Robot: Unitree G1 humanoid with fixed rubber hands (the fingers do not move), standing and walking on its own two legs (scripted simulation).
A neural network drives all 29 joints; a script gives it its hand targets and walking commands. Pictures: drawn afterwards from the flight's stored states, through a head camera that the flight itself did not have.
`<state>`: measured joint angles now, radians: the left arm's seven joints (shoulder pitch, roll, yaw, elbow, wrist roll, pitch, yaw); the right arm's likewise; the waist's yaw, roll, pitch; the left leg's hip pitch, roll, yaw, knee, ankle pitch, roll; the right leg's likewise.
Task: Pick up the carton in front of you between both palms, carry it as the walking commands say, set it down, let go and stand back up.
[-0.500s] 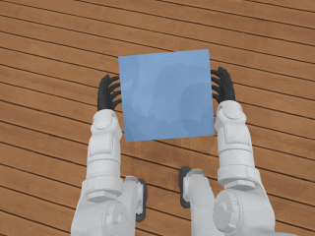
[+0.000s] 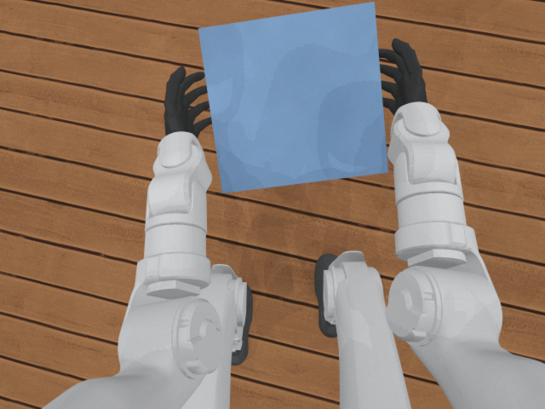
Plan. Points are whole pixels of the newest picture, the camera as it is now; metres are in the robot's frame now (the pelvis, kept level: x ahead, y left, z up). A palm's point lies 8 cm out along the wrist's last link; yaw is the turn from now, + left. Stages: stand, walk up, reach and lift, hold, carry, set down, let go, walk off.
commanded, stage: set down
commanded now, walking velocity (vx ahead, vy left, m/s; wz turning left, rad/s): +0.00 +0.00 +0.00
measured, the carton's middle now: (292, 116) +0.52 -0.06 -0.19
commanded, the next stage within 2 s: none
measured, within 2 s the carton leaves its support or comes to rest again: rests again in 1.16 s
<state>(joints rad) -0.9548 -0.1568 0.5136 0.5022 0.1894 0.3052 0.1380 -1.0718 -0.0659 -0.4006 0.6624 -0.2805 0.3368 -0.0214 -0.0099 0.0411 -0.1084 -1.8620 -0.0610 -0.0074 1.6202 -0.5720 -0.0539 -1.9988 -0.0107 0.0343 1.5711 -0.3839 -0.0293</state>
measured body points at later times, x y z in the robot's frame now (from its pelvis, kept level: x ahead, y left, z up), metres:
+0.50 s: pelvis -0.02 +0.00 -0.10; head +0.34 -0.07 +0.16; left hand +0.52 +0.09 -0.26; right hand +0.54 -0.21 -0.26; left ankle +0.07 +0.14 -0.50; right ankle +0.12 -0.11 -0.50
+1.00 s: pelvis -0.02 +0.01 -0.16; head +0.35 -0.04 +0.09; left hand +0.53 +0.09 -0.32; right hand +0.56 -0.22 -0.32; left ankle +0.07 +0.14 -0.50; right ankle +0.12 -0.11 -0.50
